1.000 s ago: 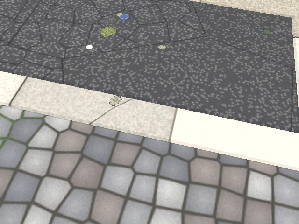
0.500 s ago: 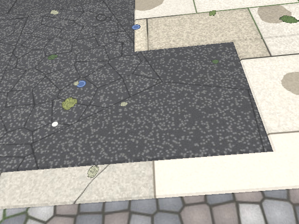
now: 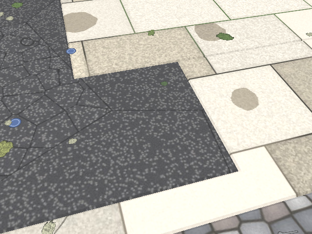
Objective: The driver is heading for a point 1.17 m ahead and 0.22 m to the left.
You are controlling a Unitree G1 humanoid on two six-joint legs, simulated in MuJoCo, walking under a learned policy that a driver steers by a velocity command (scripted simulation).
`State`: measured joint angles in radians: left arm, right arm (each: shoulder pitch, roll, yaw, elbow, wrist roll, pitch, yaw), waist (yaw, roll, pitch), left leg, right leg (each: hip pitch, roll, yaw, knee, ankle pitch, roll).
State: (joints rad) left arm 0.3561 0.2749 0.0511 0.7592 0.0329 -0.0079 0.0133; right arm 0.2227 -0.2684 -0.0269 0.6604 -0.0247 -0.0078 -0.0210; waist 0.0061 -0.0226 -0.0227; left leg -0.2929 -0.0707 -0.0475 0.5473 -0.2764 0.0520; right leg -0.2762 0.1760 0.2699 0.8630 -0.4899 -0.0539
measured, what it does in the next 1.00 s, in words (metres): walks ahead: right foot, then left foot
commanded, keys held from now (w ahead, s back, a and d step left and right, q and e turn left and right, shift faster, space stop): w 1.00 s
